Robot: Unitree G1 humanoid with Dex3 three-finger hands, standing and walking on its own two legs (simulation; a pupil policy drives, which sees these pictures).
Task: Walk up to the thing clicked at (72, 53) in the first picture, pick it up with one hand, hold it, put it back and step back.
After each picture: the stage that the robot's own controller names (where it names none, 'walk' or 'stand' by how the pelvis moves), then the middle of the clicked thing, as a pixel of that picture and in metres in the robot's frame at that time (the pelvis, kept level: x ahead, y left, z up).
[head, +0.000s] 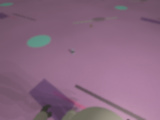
stand; (72, 51) +1.31 +0.39 -0.72
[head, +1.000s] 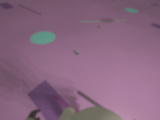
walk; (77, 53) +1.21 +0.21 -0.71
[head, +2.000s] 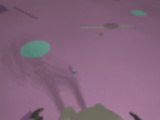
walk; (74, 71) +0.73 +0.22 -0.71
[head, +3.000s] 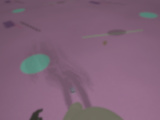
walk; (72, 90) +0.45 +0.27 -0.70
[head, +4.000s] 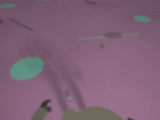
stand; (70, 99) +0.33 +0.21 -0.71
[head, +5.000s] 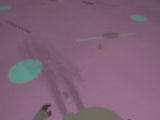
stand; (69, 101) +0.30 +0.23 -0.73
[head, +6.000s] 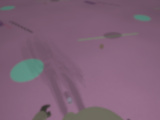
stand; (69, 100) +0.30 +0.23 -0.73
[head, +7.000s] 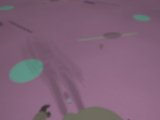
stand; (69, 101) +0.30 +0.23 -0.73
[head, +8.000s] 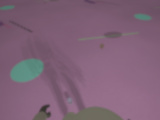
go down; (70, 100) +0.30 +0.23 -0.73
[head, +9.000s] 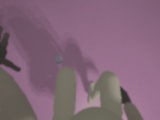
go down; (58, 59) +0.40 +0.24 -0.31
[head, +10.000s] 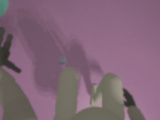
approach; (62, 60) +0.39 +0.24 -0.30
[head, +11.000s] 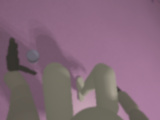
close in; (33, 57) +0.38 +0.28 -0.22
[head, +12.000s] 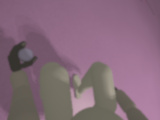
close; (26, 56) +0.38 +0.28 -0.22
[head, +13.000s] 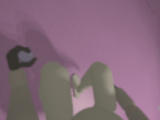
lift; (25, 57) +0.36 +0.28 -0.23
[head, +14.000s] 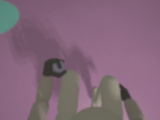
lift; (59, 68) +0.31 +0.23 -0.06
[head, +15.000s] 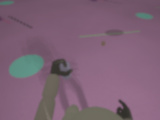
lift; (65, 70) +0.33 +0.17 +0.05
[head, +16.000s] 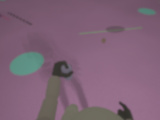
hold; (67, 72) +0.33 +0.17 +0.01
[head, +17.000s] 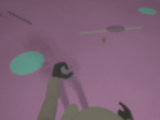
hold; (67, 73) +0.32 +0.17 +0.00
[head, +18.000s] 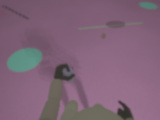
crouch; (68, 74) +0.32 +0.16 -0.03
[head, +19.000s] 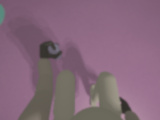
lower; (55, 52) +0.44 +0.22 -0.09
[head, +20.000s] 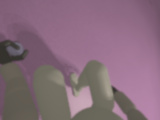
lower; (17, 52) +0.41 +0.29 -0.23
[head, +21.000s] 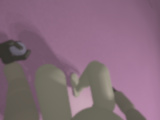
lower; (19, 51) +0.40 +0.29 -0.23
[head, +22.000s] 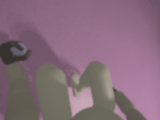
lower; (20, 52) +0.40 +0.29 -0.23
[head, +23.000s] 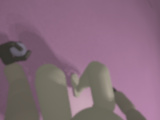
lower; (20, 52) +0.40 +0.29 -0.22
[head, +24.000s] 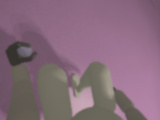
open; (25, 53) +0.39 +0.28 -0.23
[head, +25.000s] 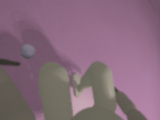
rise; (27, 52) +0.39 +0.27 -0.23
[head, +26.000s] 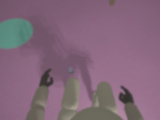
walk; (70, 70) +0.41 +0.20 -0.47
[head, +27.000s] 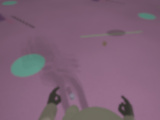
stand; (72, 96) +0.35 +0.18 -0.66
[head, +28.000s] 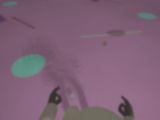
stand; (72, 97) +0.35 +0.19 -0.67
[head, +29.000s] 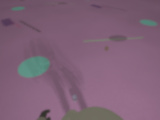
stand; (74, 98) +0.37 +0.17 -0.72
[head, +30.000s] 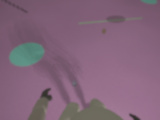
walk; (74, 83) +0.41 +0.14 -0.71
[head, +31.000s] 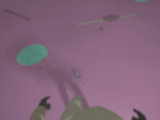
walk; (77, 75) +0.58 +0.19 -0.70
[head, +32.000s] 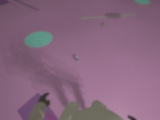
walk; (77, 58) +0.92 +0.21 -0.70
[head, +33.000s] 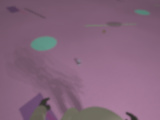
stand; (78, 62) +0.97 +0.20 -0.71
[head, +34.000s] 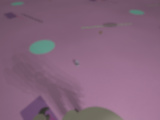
stand; (77, 63) +0.99 +0.23 -0.72
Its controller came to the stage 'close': yes
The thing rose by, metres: 0.71
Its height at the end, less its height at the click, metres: +0.00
